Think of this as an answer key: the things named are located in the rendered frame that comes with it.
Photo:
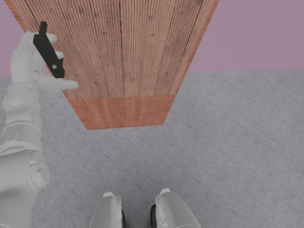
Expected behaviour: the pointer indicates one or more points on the left robot forearm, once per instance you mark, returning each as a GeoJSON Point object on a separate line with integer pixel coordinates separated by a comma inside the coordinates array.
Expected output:
{"type": "Point", "coordinates": [23, 126]}

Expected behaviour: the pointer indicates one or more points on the handle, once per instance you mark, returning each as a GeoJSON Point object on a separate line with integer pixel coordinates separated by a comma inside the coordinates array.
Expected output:
{"type": "Point", "coordinates": [47, 52]}

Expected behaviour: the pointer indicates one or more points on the robot left upper arm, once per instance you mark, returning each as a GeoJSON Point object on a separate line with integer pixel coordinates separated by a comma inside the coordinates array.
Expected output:
{"type": "Point", "coordinates": [22, 175]}

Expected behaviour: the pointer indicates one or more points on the robot left thigh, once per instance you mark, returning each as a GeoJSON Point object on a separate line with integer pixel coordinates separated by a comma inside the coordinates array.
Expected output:
{"type": "Point", "coordinates": [107, 212]}

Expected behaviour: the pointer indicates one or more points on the robot thigh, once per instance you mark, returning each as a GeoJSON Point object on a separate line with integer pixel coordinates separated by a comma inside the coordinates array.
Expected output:
{"type": "Point", "coordinates": [107, 212]}
{"type": "Point", "coordinates": [172, 208]}

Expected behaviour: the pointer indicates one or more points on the cupboard door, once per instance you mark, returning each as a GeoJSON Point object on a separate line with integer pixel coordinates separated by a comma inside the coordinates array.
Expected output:
{"type": "Point", "coordinates": [120, 48]}

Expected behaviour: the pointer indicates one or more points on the left robot hand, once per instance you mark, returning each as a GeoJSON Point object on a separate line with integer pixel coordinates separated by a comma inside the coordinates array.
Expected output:
{"type": "Point", "coordinates": [23, 66]}

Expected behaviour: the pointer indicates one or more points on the robot right thigh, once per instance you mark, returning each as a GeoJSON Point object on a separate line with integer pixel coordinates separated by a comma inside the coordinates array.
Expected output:
{"type": "Point", "coordinates": [172, 208]}

